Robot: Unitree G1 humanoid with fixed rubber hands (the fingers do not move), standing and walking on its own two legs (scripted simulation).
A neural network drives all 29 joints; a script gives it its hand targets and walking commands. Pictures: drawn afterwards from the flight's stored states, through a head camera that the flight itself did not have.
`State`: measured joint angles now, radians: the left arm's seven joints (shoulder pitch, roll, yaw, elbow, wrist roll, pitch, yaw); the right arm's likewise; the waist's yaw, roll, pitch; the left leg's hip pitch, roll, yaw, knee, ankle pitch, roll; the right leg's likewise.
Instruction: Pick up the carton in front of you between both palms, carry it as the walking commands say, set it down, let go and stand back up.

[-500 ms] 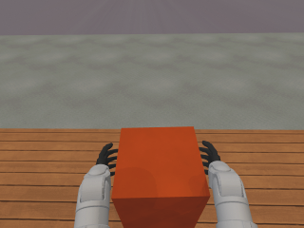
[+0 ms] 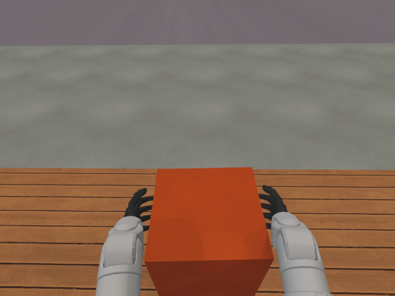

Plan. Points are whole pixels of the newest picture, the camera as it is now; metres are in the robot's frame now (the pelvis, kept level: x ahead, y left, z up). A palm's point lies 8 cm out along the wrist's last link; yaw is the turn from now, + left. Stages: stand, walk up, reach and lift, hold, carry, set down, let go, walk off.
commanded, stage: hold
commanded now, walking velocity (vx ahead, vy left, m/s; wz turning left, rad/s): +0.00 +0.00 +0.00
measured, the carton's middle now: (205, 237) +0.29 +0.00 -0.03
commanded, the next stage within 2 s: carry in 0.06 s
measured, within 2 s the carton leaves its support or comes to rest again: neither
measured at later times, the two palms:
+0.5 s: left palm (135, 174) +0.38 +0.15 +0.09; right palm (268, 174) +0.37 -0.14 +0.09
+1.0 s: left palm (131, 123) +0.64 +0.22 +0.06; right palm (226, 122) +0.63 -0.08 +0.06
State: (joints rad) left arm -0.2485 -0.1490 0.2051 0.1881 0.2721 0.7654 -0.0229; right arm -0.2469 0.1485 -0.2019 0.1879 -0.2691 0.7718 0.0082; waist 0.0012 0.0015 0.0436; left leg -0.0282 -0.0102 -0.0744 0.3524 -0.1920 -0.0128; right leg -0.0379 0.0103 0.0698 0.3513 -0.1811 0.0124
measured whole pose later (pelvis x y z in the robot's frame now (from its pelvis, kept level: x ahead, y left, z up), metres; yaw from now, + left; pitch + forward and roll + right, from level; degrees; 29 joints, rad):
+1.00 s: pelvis +0.41 +0.08 -0.02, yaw -1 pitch +4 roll +0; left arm 0.08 -0.13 0.06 -0.49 -0.02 1.13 0.17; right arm 0.08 0.14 -0.05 -0.47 0.02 1.11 -0.17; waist -0.02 -0.02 -0.11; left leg -0.41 0.05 0.27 0.53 -0.20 0.08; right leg -0.39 -0.11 -0.05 1.18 -0.38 -0.01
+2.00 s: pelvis +1.06 +0.08 -0.03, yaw +1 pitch +5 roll -1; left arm -0.48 -0.12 0.28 -0.02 0.02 0.95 0.22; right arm -0.49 0.13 -0.27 0.01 -0.02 0.93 -0.20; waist -0.05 -0.01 0.02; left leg -0.54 0.00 0.15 0.65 -0.21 0.11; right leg -0.36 0.00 -0.01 1.23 -0.47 -0.05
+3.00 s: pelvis +1.77 +0.05 -0.17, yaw +1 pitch +4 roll +1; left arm -0.25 -0.14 0.20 -0.02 0.02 0.77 0.16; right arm -0.27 0.15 -0.21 -0.01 -0.05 0.78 -0.17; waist 0.01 -0.02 0.01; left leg -0.50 -0.02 0.20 0.50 -0.07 0.11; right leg -0.12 0.05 -0.08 0.75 -0.46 -0.05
